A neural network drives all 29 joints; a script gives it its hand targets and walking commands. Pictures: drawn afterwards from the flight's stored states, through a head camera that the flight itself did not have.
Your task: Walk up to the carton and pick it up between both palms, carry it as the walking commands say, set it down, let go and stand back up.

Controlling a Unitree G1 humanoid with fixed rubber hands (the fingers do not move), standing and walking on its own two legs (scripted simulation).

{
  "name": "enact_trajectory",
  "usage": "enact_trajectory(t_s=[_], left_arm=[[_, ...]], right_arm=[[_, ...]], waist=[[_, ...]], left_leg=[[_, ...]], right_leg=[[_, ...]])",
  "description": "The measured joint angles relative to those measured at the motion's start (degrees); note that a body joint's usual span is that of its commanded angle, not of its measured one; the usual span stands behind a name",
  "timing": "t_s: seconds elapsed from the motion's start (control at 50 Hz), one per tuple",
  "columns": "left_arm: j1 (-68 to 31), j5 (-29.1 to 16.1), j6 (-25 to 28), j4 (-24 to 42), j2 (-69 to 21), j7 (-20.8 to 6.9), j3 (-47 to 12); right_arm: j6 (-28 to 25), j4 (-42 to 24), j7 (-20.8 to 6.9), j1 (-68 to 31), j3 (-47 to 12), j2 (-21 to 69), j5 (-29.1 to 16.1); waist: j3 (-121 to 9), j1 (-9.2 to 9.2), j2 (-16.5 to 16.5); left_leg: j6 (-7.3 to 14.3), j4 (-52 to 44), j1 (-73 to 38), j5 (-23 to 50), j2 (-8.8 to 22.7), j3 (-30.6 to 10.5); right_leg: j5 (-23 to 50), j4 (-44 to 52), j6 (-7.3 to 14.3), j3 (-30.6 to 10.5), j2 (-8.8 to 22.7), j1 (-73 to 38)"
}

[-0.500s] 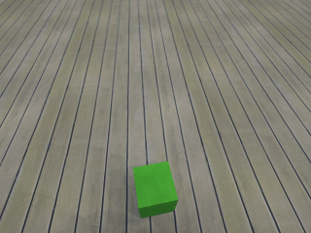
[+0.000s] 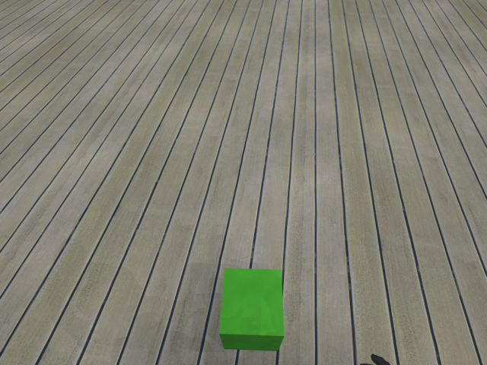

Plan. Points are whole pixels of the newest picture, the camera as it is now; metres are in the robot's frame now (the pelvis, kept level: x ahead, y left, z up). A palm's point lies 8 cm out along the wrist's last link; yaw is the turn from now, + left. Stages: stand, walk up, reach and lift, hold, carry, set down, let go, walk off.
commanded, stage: walk up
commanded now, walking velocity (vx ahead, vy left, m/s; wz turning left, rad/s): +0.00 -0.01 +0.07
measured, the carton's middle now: (251, 310) +0.38 +0.02 -0.65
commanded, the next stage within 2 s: stand in 0.82 s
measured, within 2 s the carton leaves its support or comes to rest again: neither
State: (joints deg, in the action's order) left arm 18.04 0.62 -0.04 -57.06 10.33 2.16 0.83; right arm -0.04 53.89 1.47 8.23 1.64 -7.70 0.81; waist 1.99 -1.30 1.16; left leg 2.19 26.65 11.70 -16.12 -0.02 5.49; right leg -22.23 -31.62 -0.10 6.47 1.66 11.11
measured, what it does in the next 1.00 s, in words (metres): stands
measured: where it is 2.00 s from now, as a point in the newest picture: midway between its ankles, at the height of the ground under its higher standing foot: outside the picture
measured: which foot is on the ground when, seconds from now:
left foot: down 0.00-1.00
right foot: down 0.00-1.00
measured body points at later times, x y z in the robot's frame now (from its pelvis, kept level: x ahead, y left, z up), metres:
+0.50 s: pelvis -0.01 +0.00 +0.00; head +0.00 +0.00 +0.45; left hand -0.01 +0.23 -0.16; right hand +0.03 -0.24 -0.15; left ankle -0.01 +0.10 -0.74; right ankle -0.03 -0.12 -0.74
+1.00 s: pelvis -0.02 +0.01 +0.01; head +0.00 +0.02 +0.46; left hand -0.06 +0.23 -0.16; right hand -0.04 -0.19 -0.15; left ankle -0.01 +0.10 -0.74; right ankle -0.03 -0.12 -0.74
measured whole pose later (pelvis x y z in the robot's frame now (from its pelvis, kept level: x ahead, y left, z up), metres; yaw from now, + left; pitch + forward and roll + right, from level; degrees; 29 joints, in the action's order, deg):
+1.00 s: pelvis -0.02 +0.01 +0.01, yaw +1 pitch -1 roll +0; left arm 19.4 1.2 0.7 -65.3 7.4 2.1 0.2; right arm -0.6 63.1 1.7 19.6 1.3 -5.9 0.7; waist 2.6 0.4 0.1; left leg 2.8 21.8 9.8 -11.6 -1.3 4.3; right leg -13.0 -21.4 -1.7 5.4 3.4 7.5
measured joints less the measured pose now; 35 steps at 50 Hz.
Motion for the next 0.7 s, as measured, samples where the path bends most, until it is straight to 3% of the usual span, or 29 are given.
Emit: enact_trajectory(t_s=[0.04,0.18,0.32,0.38,0.52,0.7], left_arm=[[-0.4,0.1,0.4,0.1,-0.2,-0.6,-0.1],[-0.9,0.3,1.6,-1.6,-0.7,-0.5,0.3],[-1.1,1.0,1.9,-1.7,-0.8,1.0,0.9],[-0.4,1.4,1.5,-2.4,-1.1,0.9,1.0],[-0.8,0.4,0.4,-4.3,-1.2,0.1,0.7],[-0.9,0.2,0.2,-6.4,-1.4,-0.6,0.1]], right_arm=[[0.1,1.5,0.2,0.5,-0.3,0.7,-0.3],[0.3,5.5,0.3,3.2,0.9,-0.9,-0.9],[1.7,6.8,0.9,4.9,2.1,-3.3,-0.7],[1.7,6.8,0.7,5.2,2.2,-3.6,-0.6],[0.5,6.2,0.7,6.1,0.7,-0.4,-0.3],[-0.2,8.1,0.7,9.5,0.0,0.9,-0.6]], waist=[[0.5,-0.52,0.5],[1.1,0.16,-1.6],[1.0,0.03,-3.1],[0.5,0.13,-3.3],[0.5,0.17,-0.4],[0.9,1.07,-0.2]], left_leg=[[-0.6,-1.5,-1.7,0.8,-0.2,0.1],[-2.1,-4.9,-4.4,2.1,1.1,-0.6],[-3.1,1.8,-0.4,-1.4,2.3,-1.6],[-2.7,2.1,0.0,-0.2,2.7,-1.6],[-1.0,-2.2,-2.6,2.2,1.0,-0.8],[0.2,-5.6,-3.7,4.7,-0.7,-0.7]], right_leg=[[5.6,4.6,-0.2,-1.7,0.9,-1.4],[6.6,9.3,1.1,-1.2,-0.8,-4.9],[6.3,7.9,1.7,-0.4,-1.8,-3.3],[5.8,6.4,1.4,-0.1,-1.7,-3.0],[7.8,9.3,0.0,-0.9,-0.2,-4.8],[9.6,11.0,-1.3,-1.1,1.3,-5.2]])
